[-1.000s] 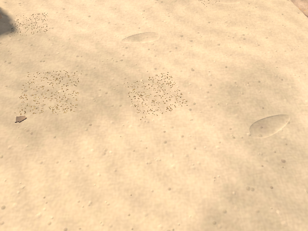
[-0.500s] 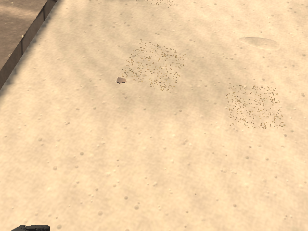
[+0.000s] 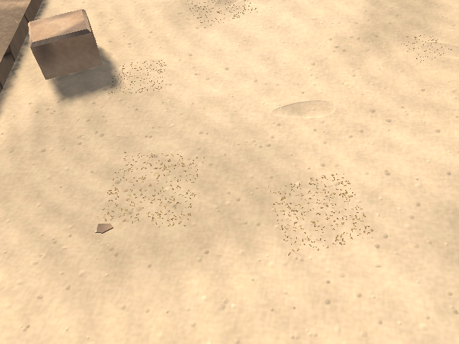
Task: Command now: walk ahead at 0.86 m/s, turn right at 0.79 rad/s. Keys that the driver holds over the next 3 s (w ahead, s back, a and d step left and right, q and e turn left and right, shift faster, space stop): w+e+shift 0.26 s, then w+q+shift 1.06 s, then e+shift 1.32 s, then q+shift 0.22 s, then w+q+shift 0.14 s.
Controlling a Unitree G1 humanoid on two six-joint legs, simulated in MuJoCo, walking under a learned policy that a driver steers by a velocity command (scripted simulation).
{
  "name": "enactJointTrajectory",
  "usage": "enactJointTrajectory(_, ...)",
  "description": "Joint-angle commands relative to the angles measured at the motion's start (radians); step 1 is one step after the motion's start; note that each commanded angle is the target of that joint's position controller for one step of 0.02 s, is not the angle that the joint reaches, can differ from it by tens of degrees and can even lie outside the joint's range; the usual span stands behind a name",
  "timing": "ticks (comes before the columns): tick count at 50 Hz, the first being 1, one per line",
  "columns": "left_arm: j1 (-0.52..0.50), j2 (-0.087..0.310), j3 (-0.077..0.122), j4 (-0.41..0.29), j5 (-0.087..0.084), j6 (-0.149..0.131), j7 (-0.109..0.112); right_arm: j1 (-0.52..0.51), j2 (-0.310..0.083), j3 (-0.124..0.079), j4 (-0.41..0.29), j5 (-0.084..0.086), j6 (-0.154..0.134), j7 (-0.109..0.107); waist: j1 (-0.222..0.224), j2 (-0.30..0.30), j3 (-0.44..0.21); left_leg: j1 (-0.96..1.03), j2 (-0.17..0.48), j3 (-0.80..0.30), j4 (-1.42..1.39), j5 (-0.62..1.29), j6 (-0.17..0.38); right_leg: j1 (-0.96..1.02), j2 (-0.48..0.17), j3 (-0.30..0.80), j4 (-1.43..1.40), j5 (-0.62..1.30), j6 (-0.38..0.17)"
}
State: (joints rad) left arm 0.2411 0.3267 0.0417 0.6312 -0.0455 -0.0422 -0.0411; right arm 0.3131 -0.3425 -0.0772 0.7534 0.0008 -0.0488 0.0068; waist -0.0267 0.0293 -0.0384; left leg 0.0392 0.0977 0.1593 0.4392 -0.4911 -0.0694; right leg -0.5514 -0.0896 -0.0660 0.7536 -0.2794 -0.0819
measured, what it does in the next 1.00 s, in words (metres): walks ahead: left foot, then right foot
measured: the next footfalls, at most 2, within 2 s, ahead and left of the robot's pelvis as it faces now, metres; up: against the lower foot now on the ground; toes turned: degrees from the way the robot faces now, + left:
left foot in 0.46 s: +0.62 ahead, -0.08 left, +0.00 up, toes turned -18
right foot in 0.88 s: +1.00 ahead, -0.37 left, +0.00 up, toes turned +10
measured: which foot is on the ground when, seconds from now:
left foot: down 0.00-0.00, up 0.02-0.44, down 0.46-0.90, up 0.92-1.00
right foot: down 0.00-0.48, up 0.50-0.86, down 0.88-1.00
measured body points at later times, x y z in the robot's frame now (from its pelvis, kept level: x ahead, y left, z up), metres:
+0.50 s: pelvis +0.43 -0.10 -0.01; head +0.47 -0.12 +0.44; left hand +0.50 +0.18 -0.13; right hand +0.60 -0.40 -0.07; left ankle +0.58 -0.07 -0.71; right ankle +0.11 -0.11 -0.63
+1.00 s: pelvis +0.88 -0.23 +0.01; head +0.91 -0.21 +0.46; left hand +1.06 +0.05 -0.06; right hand +0.96 -0.50 -0.10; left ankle +0.72 -0.13 -0.59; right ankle +0.96 -0.37 -0.71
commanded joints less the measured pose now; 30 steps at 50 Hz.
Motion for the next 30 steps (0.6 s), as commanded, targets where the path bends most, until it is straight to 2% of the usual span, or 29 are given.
enactJointTrajectory(1, 0.441, 0.338, 0.112, 0.073, -0.009, -0.008, 0.016, -0.132, 0.036, 0.025, -0.178, -0.036, -0.039, -0.009, 0.18, -0.48, -0.07, -0.802, -0.116, -0.018, 0.871, 0.083, 0.035, 0.782, -0.062, 0.485, -0.283, -0.355, -0.221)
enactJointTrajectory(2, 0.41, 0.275, 0.081, 0.002, 0.002, -0.029, 0.006, -0.169, 0.0, 0.034, -0.214, -0.01, -0.085, -0.003, 0.176, -0.419, -0.2, -0.979, -0.175, -0.258, 1.029, -0.042, 0.067, 0.905, -0.18, 0.954, -0.53, -0.597, -0.291)
enactJointTrajectory(3, 0.383, 0.208, 0.067, -0.01, 0.015, -0.045, 0.006, -0.259, -0.093, 0.013, -0.225, 0.04, -0.115, 0.01, 0.195, -0.242, -0.114, -1.089, -0.116, -0.283, 1.048, 0.059, 0.103, 0.903, -0.222, 0.947, -0.568, -0.55, -0.26)
enactJointTrajectory(4, 0.361, 0.204, 0.065, -0.011, 0.026, -0.05, 0.008, -0.273, -0.078, 0.021, -0.228, 0.041, -0.134, 0.011, 0.171, -0.128, -0.08, -1.068, -0.074, -0.282, 0.981, 0.12, 0.121, 0.824, -0.215, 0.869, -0.528, -0.447, -0.252)
enactJointTrajectory(5, 0.301, 0.181, 0.056, -0.022, 0.033, -0.048, 0.009, -0.278, -0.058, 0.027, -0.215, 0.013, -0.141, 0.007, 0.13, -0.019, -0.031, -0.986, -0.037, -0.286, 0.877, 0.185, 0.122, 0.692, -0.18, 0.762, -0.502, -0.317, -0.232)
enactJointTrajectory(6, 0.242, 0.155, 0.043, -0.038, 0.04, -0.046, 0.012, -0.249, -0.052, 0.023, -0.211, 0.0, -0.137, 0.008, 0.077, -0.051, -0.004, -0.897, -0.023, -0.301, 0.797, 0.234, 0.114, 0.584, -0.139, 0.685, -0.501, -0.234, -0.231)
enactJointTrajectory(7, 0.201, 0.123, 0.031, -0.048, 0.04, -0.044, 0.016, -0.232, -0.061, 0.018, -0.199, -0.003, -0.125, 0.014, 0.051, -0.08, 0.034, -0.851, -0.022, -0.301, 0.744, 0.256, 0.099, 0.522, -0.098, 0.622, -0.523, -0.186, -0.23)
enactJointTrajectory(8, 0.188, 0.106, 0.026, -0.046, 0.032, -0.042, 0.022, -0.231, -0.068, 0.013, -0.191, -0.008, -0.112, 0.018, 0.042, -0.079, 0.067, -0.831, -0.025, -0.288, 0.677, 0.277, 0.083, 0.487, -0.076, 0.569, -0.544, -0.124, -0.226)
enactJointTrajectory(9, 0.19, 0.098, 0.023, -0.037, 0.023, -0.042, 0.029, -0.249, -0.068, 0.012, -0.189, -0.014, -0.101, 0.019, 0.039, -0.054, 0.101, -0.821, -0.037, -0.263, 0.613, 0.302, 0.065, 0.45, -0.055, 0.519, -0.557, -0.038, -0.216)
enactJointTrajectory(10, 0.195, 0.096, 0.021, -0.024, 0.017, -0.041, 0.038, -0.29, -0.06, 0.015, -0.202, -0.018, -0.094, 0.02, 0.041, -0.045, 0.134, -0.808, -0.058, -0.234, 0.525, 0.356, 0.045, 0.403, -0.03, 0.467, -0.565, 0.074, -0.205)
enactJointTrajectory(12, 0.206, 0.086, 0.019, 0.008, 0.014, -0.031, 0.059, -0.391, -0.01, 0.033, -0.233, -0.021, -0.096, 0.027, 0.061, -0.069, 0.165, -0.724, -0.108, -0.186, 0.34, 0.498, 0.014, 0.312, 0.032, 0.377, -0.556, 0.21, -0.173)
enactJointTrajectory(13, 0.218, 0.091, 0.023, 0.024, 0.014, -0.026, 0.065, -0.436, 0.015, 0.041, -0.248, -0.018, -0.099, 0.033, 0.079, -0.091, 0.166, -0.662, -0.131, -0.159, 0.256, 0.553, 0.008, 0.268, 0.048, 0.359, -0.567, 0.209, -0.155)
enactJointTrajectory(15, 0.259, 0.084, 0.021, 0.065, 0.015, -0.035, 0.068, -0.481, 0.033, 0.048, -0.259, -0.004, -0.107, 0.044, 0.117, -0.12, 0.151, -0.532, -0.137, -0.134, 0.126, 0.714, 0.02, 0.255, 0.023, 0.326, -0.631, 0.196, -0.134)
enactJointTrajectory(17, 0.276, 0.08, 0.02, 0.103, 0.012, -0.042, 0.069, -0.509, 0.007, 0.038, -0.268, 0.015, -0.109, 0.046, 0.131, -0.154, 0.165, -0.539, -0.12, -0.15, 0.041, 0.774, 0.046, 0.385, -0.016, 0.308, -0.635, 0.261, -0.112)
enactJointTrajectory(18, 0.284, 0.076, 0.02, 0.121, 0.017, -0.04, 0.07, -0.515, -0.008, 0.032, -0.272, 0.022, -0.108, 0.048, 0.129, -0.162, 0.164, -0.565, -0.124, -0.136, 0.011, 0.744, 0.064, 0.479, -0.029, 0.288, -0.61, 0.365, -0.097)
enactJointTrajectory(20, 0.29, 0.105, 0.028, 0.143, 0.042, -0.032, 0.069, -0.461, -0.054, 0.009, -0.27, 0.029, -0.106, 0.044, 0.09, -0.206, 0.095, -0.535, -0.177, -0.067, 0.025, 0.615, 0.112, 0.651, -0.053, 0.252, -0.48, 0.846, -0.065)
enactJointTrajectory(21, 0.282, 0.13, 0.033, 0.15, 0.068, -0.024, 0.068, -0.365, -0.088, -0.008, -0.254, 0.043, -0.098, 0.037, 0.03, -0.24, 0.022, -0.456, -0.205, -0.039, 0.068, 0.537, 0.142, 0.711, -0.066, 0.234, -0.348, 1.118, -0.057)
enactJointTrajectory(22, 0.232, 0.145, 0.038, 0.146, 0.089, -0.013, 0.068, -0.174, -0.118, -0.024, -0.207, 0.055, -0.083, 0.026, -0.077, -0.259, -0.076, -0.281, -0.21, -0.021, 0.09, 0.512, 0.173, 0.698, -0.071, 0.2, -0.136, 1.33, -0.048)
enactJointTrajectory(23, 0.135, 0.148, 0.035, 0.114, 0.101, -0.006, 0.073, 0.101, -0.128, -0.026, -0.139, 0.05, -0.058, 0.014, -0.212, -0.213, -0.196, 0.06, -0.114, -0.124, 0.164, 0.467, 0.215, 0.488, -0.066, 0.19, 0.178, 1.288, -0.032)
enactJointTrajectory(24, 0.266, -0.009, 0.001, 0.078, 0.104, -0.016, 0.067, 0.208, -0.194, -0.033, -0.106, 0.018, -0.056, 0.018, -0.086, 0.214, -0.357, 0.469, 0.1, -0.642, 0.185, 0.197, 0.388, 0.063, 0.114, 0.187, 0.676, 0.295, 0.05)
enactJointTrajectory(25, 0.31, 0.017, -0.02, 0.08, 0.04, -0.048, 0.044, 0.245, -0.138, -0.032, -0.077, 0.025, -0.07, 0.036, -0.093, 0.376, -0.452, 0.598, 0.202, -1.116, -0.093, -0.142, 0.484, -0.147, 0.198, 0.25, 0.801, -0.174, 0.068)
enactJointTrajectory(26, 0.156, 0.083, -0.009, 0.047, 0.004, -0.077, 0.034, 0.174, -0.065, -0.023, -0.087, 0.01, -0.066, 0.021, -0.119, 0.224, -0.253, 0.48, 0.171, -1.048, -0.142, -0.196, 0.432, -0.251, 0.125, 0.275, 0.796, -0.111, 0.035)
enactJointTrajectory(27, 0.013, 0.097, -0.017, 0.005, 0.013, -0.102, 0.028, 0.136, -0.061, -0.02, -0.091, 0.002, -0.064, 0.02, -0.11, 0.035, -0.13, 0.287, 0.134, -0.923, -0.164, -0.054, 0.396, -0.223, 0.095, 0.264, 0.713, -0.068, 0.015)
enactJointTrajectory(28, -0.069, 0.072, -0.021, -0.018, 0.037, -0.121, 0.027, 0.1, -0.069, -0.018, -0.09, -0.005, -0.067, 0.026, -0.063, -0.091, -0.027, 0.104, 0.087, -0.845, -0.193, 0.082, 0.384, -0.18, 0.082, 0.245, 0.617, -0.059, 0.004)
enactJointTrajectory(29, -0.077, 0.054, -0.021, -0.025, 0.051, -0.127, 0.025, 0.069, -0.048, -0.008, -0.091, -0.012, -0.071, 0.026, -0.009, -0.105, 0.018, -0.011, 0.042, -0.771, -0.218, 0.185, 0.388, -0.132, 0.061, 0.248, 0.535, -0.038, 0.008)
enactJointTrajectory(30, -0.061, 0.04, -0.024, -0.024, 0.057, -0.124, 0.023, 0.046, -0.03, -0.002, -0.09, -0.009, -0.068, 0.026, 0.029, -0.059, 0.048, -0.077, 0.009, -0.726, -0.238, 0.243, 0.398, -0.109, 0.052, 0.241, 0.479, -0.037, 0.021)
